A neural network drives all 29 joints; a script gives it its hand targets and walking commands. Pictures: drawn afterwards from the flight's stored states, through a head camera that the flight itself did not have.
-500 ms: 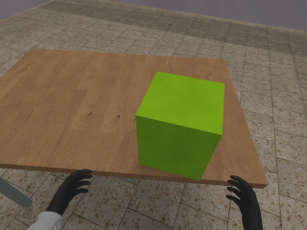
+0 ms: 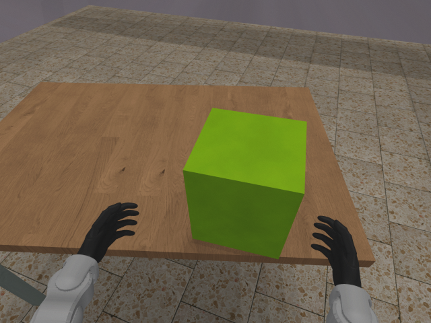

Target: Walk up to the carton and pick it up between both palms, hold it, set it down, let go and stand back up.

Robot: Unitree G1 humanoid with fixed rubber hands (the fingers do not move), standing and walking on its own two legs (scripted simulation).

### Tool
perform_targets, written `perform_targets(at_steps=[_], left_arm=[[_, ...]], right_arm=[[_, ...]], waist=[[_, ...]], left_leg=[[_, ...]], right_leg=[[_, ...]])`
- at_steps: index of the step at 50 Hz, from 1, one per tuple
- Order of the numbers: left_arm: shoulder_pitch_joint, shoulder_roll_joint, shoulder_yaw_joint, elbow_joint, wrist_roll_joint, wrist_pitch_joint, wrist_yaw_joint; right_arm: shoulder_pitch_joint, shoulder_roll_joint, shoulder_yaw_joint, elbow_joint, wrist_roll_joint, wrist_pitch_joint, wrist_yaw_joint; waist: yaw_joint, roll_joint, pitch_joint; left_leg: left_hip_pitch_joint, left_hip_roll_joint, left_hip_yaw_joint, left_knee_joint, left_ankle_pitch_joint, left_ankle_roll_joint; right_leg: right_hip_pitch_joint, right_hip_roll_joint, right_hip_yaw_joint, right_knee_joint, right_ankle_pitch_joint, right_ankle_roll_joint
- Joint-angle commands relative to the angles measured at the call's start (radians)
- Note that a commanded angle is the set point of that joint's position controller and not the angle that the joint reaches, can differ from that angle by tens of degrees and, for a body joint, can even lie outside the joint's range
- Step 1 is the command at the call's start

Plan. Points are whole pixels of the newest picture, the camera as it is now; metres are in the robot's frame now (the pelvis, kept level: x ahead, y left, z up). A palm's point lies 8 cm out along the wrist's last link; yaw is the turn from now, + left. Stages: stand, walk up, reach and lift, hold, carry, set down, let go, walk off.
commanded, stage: reach and lift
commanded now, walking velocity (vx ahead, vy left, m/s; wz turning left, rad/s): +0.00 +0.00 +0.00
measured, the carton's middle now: (245, 184) +0.43 -0.03 +0.01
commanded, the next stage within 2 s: none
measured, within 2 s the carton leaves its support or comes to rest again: neither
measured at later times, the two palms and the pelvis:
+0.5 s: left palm (112, 184) +0.34 +0.22 +0.12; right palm (354, 219) +0.28 -0.18 +0.11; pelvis -0.02 +0.00 +0.00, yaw +0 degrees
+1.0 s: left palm (126, 139) +0.40 +0.20 +0.17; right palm (352, 178) +0.34 -0.19 +0.14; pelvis -0.01 +0.00 +0.00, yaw +0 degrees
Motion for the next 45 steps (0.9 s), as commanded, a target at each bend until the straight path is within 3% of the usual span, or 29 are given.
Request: perform_targets(at_steps=[1,3,5,8,10,11,12,13,14,15,16,17,19,20,21,23,25,27,28,32,34,36,39,40,41,42,43,44,45], left_arm=[[-0.229,0.160,0.105,-0.253,-0.092,0.030,0.001],[-0.300,0.168,0.120,-0.265,-0.100,0.043,0.013],[-0.321,0.131,0.093,-0.212,-0.098,0.073,0.001],[-0.448,0.181,0.126,-0.245,-0.098,0.119,0.004],[-0.456,0.162,0.136,-0.192,-0.070,0.144,0.010],[-0.451,0.177,0.154,-0.206,-0.067,0.162,0.008],[-0.500,0.171,0.159,-0.149,-0.075,0.170,0.006],[-0.550,0.161,0.152,-0.083,-0.074,0.182,0.005],[-0.539,0.176,0.166,-0.071,-0.063,0.201,-0.001],[-0.551,0.162,0.153,-0.003,-0.062,0.216,-0.011],[-0.599,0.153,0.153,-0.022,-0.067,0.222,-0.008],[-0.654,0.184,0.165,0.003,-0.073,0.234,-0.013],[-0.689,0.171,0.134,0.088,-0.084,0.235,-0.025],[-0.705,0.166,0.156,0.107,-0.064,0.247,-0.018],[-0.742,0.181,0.157,0.073,-0.061,0.239,-0.019],[-0.779,0.185,0.170,0.152,-0.041,0.246,-0.020],[-0.887,0.182,0.145,0.157,-0.052,0.233,-0.017],[-0.866,0.191,0.148,0.122,-0.056,0.243,-0.015],[-0.890,0.172,0.163,0.189,-0.042,0.259,-0.011],[-0.981,0.186,0.120,0.207,-0.047,0.236,-0.012],[-0.991,0.204,0.144,0.267,-0.035,0.248,-0.022],[-1.043,0.209,0.158,0.272,-0.018,0.252,-0.012],[-1.045,0.182,0.151,0.325,-0.018,0.274,-0.020],[-1.119,0.232,0.160,0.301,-0.024,0.275,-0.016],[-1.124,0.210,0.151,0.268,-0.032,0.265,-0.005],[-1.157,0.237,0.168,0.290,-0.048,0.264,-0.003],[-1.137,0.244,0.193,0.332,-0.016,0.271,0.000],[-1.147,0.224,0.167,0.380,-0.027,0.273,-0.003],[-1.142,0.201,0.146,0.359,-0.033,0.276,-0.004]], right_arm=[[-0.192,-0.120,-0.046,-0.247,0.121,0.009,-0.015],[-0.270,-0.137,-0.073,-0.270,0.129,0.022,-0.008],[-0.289,-0.128,-0.089,-0.260,0.118,0.066,-0.015],[-0.354,-0.127,-0.087,-0.262,0.148,0.109,-0.020],[-0.402,-0.139,-0.080,-0.258,0.153,0.129,-0.010],[-0.395,-0.167,-0.073,-0.277,0.159,0.138,-0.013],[-0.435,-0.158,-0.098,-0.247,0.158,0.162,-0.008],[-0.509,-0.173,-0.136,-0.235,0.116,0.173,-0.015],[-0.491,-0.161,-0.123,-0.206,0.141,0.189,-0.020],[-0.503,-0.166,-0.127,-0.170,0.150,0.211,-0.020],[-0.529,-0.159,-0.141,-0.155,0.149,0.224,-0.019],[-0.600,-0.178,-0.128,-0.170,0.166,0.236,-0.015],[-0.648,-0.140,-0.127,-0.140,0.151,0.262,-0.014],[-0.644,-0.165,-0.156,-0.069,0.146,0.280,-0.016],[-0.664,-0.164,-0.148,-0.089,0.160,0.274,-0.006],[-0.719,-0.192,-0.180,-0.068,0.137,0.281,-0.019],[-0.794,-0.176,-0.184,-0.039,0.148,0.286,-0.014],[-0.779,-0.199,-0.175,-0.004,0.160,0.295,-0.009],[-0.825,-0.202,-0.168,0.033,0.175,0.298,-0.005],[-0.937,-0.214,-0.186,0.056,0.159,0.286,-0.006],[-0.941,-0.195,-0.161,0.079,0.185,0.299,-0.010],[-0.966,-0.214,-0.178,0.132,0.175,0.303,-0.015],[-0.991,-0.210,-0.154,0.162,0.200,0.306,-0.013],[-1.063,-0.224,-0.159,0.116,0.202,0.307,-0.011],[-1.071,-0.232,-0.182,0.114,0.194,0.298,-0.016],[-1.114,-0.235,-0.175,0.099,0.197,0.295,-0.012],[-1.093,-0.244,-0.181,0.155,0.198,0.307,-0.011],[-1.119,-0.223,-0.166,0.148,0.197,0.306,-0.013],[-1.103,-0.219,-0.162,0.163,0.194,0.308,-0.011]], waist=[[-0.006,0.093,-0.159],[-0.010,0.089,-0.203],[-0.043,0.085,-0.174],[-0.040,0.099,-0.239],[-0.015,0.129,-0.233],[-0.018,0.107,-0.245],[-0.025,0.101,-0.232],[-0.038,0.047,-0.212],[-0.031,0.067,-0.184],[-0.048,0.056,-0.167],[-0.053,0.069,-0.184],[-0.033,0.077,-0.196],[-0.038,0.057,-0.182],[-0.051,0.081,-0.188],[-0.049,0.105,-0.205],[-0.045,0.062,-0.240],[-0.077,0.070,-0.256],[-0.083,0.106,-0.272],[-0.061,0.095,-0.265],[-0.098,0.119,-0.347],[-0.079,0.071,-0.309],[-0.111,0.087,-0.322],[-0.084,0.079,-0.316],[-0.084,0.062,-0.367],[-0.099,0.098,-0.406],[-0.080,0.077,-0.415],[-0.068,0.099,-0.376],[-0.073,0.077,-0.403],[-0.102,0.093,-0.385]], left_leg=[[0.269,0.063,-0.029,-0.107,0.277,-0.028],[0.269,0.057,-0.023,-0.105,0.263,-0.026],[0.263,0.064,-0.025,-0.121,0.249,-0.022],[0.259,0.050,-0.017,-0.107,0.274,-0.013],[0.243,0.051,-0.014,-0.116,0.284,-0.010],[0.262,0.052,-0.022,-0.121,0.279,-0.005],[0.249,0.051,-0.020,-0.128,0.254,0.002],[0.227,0.059,-0.013,-0.137,0.161,0.007],[0.213,0.053,-0.013,-0.147,0.184,0.015],[0.214,0.057,-0.021,-0.144,0.147,0.016],[0.204,0.055,-0.016,-0.150,0.161,0.014],[0.158,0.049,-0.007,-0.155,0.124,0.020],[0.155,0.055,-0.005,-0.163,0.101,0.033],[0.153,0.061,-0.008,-0.163,0.089,0.026],[0.155,0.053,-0.015,-0.172,0.094,0.024],[0.158,0.059,-0.005,-0.165,0.089,0.030],[0.123,0.060,-0.024,-0.161,0.081,0.030],[0.175,0.058,-0.023,-0.153,0.171,0.015],[0.155,0.055,-0.013,-0.153,0.175,0.018],[0.163,0.053,-0.029,-0.148,0.172,0.016],[0.151,0.046,-0.019,-0.143,0.193,0.022],[0.152,0.044,-0.023,-0.140,0.189,0.019],[0.164,0.039,-0.018,-0.149,0.229,0.020],[0.150,0.037,-0.012,-0.145,0.211,0.023],[0.168,0.042,-0.015,-0.131,0.236,0.007],[0.151,0.040,-0.014,-0.131,0.231,0.010],[0.143,0.035,-0.012,-0.136,0.233,0.011],[0.124,0.034,-0.014,-0.132,0.241,0.017],[0.141,0.039,-0.018,-0.137,0.245,0.011]], right_leg=[[0.067,-0.056,0.009,-0.196,0.403,0.003],[0.063,-0.043,-0.002,-0.184,0.389,0.003],[0.080,-0.041,-0.007,-0.191,0.385,0.001],[0.101,-0.047,-0.004,-0.177,0.416,0.012],[0.119,-0.045,-0.002,-0.183,0.438,0.008],[0.118,-0.042,-0.003,-0.178,0.442,0.015],[0.120,-0.041,-0.005,-0.186,0.414,0.008],[0.090,-0.038,-0.010,-0.193,0.349,0.009],[0.106,-0.048,-0.008,-0.187,0.394,0.017],[0.098,-0.044,-0.002,-0.191,0.377,0.013],[0.117,-0.037,-0.017,-0.194,0.374,0.011],[0.108,-0.042,-0.006,-0.184,0.322,0.009],[0.100,-0.050,0.001,-0.195,0.313,0.009],[0.101,-0.043,-0.005,-0.185,0.305,0.011],[0.107,-0.040,-0.010,-0.189,0.286,0.007],[0.105,-0.030,-0.013,-0.175,0.296,0.015],[0.110,-0.030,-0.013,-0.161,0.285,0.011],[0.116,-0.025,-0.015,-0.167,0.362,0.011],[0.100,-0.018,-0.017,-0.173,0.357,0.011],[0.114,-0.025,-0.024,-0.153,0.394,0.010],[0.115,-0.021,-0.018,-0.153,0.437,0.027],[0.123,-0.024,-0.018,-0.155,0.459,0.038],[0.123,-0.015,-0.029,-0.165,0.494,0.032],[0.137,-0.018,-0.020,-0.159,0.491,0.038],[0.115,-0.010,-0.035,-0.146,0.489,0.032],[0.109,-0.010,-0.032,-0.147,0.467,0.037],[0.119,-0.020,-0.026,-0.142,0.508,0.040],[0.135,-0.021,-0.023,-0.144,0.529,0.034],[0.136,-0.023,-0.022,-0.149,0.535,0.039]])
